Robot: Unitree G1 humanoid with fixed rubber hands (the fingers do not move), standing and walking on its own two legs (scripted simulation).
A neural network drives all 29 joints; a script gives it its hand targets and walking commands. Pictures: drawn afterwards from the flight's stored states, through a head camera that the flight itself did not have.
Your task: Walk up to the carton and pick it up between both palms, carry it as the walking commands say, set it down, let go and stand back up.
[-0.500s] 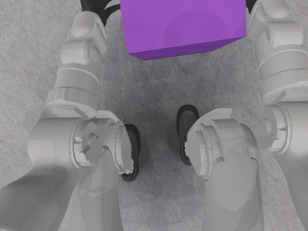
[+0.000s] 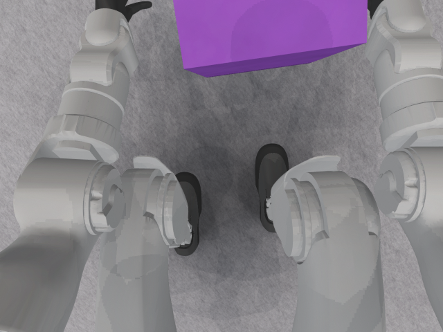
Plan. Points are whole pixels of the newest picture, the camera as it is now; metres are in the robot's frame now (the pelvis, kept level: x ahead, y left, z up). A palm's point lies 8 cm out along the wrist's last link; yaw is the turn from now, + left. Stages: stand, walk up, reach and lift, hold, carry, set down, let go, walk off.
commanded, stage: set down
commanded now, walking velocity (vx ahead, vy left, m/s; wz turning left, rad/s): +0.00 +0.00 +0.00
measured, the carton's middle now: out of the picture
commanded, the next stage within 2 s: let go in 1.42 s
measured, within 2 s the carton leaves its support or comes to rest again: neither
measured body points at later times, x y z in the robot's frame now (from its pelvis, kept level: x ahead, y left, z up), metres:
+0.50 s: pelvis -0.01 +0.00 +0.01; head +0.35 -0.04 +0.26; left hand +0.55 +0.14 -0.13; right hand +0.55 -0.24 -0.13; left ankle +0.10 +0.11 -0.35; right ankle +0.15 -0.10 -0.35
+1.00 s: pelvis -0.01 -0.01 +0.13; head +0.35 -0.04 +0.39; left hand +0.55 +0.15 +0.01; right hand +0.55 -0.24 +0.01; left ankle +0.10 +0.11 -0.35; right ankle +0.15 -0.10 -0.35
